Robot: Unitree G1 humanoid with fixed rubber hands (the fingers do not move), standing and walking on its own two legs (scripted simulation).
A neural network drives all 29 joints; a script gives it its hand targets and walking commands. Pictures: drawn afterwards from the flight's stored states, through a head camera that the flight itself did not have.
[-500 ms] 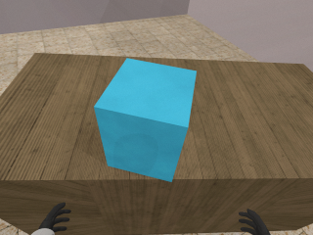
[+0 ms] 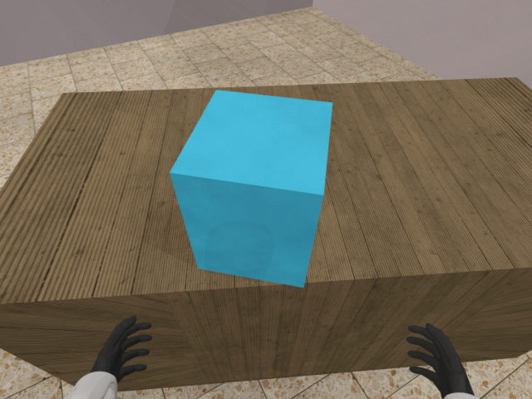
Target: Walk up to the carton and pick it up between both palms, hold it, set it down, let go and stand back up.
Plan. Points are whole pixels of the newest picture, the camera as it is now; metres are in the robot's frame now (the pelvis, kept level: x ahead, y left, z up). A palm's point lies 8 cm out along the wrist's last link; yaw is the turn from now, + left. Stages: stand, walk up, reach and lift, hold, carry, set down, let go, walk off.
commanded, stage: reach and lift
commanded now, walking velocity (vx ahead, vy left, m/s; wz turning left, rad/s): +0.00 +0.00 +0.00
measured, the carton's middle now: (260, 191) +0.44 +0.03 +0.05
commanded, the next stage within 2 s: none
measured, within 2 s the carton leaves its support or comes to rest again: neither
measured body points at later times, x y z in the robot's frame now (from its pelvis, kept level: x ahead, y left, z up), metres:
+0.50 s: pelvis +0.04 +0.00 +0.00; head +0.05 +0.00 +0.45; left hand +0.20 +0.26 +0.01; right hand +0.22 -0.18 +0.00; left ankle +0.03 +0.11 -0.74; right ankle +0.03 -0.14 -0.74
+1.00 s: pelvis +0.05 +0.01 +0.00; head +0.06 +0.03 +0.45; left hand +0.22 +0.26 +0.06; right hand +0.24 -0.16 +0.06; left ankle +0.03 +0.11 -0.74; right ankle +0.03 -0.14 -0.74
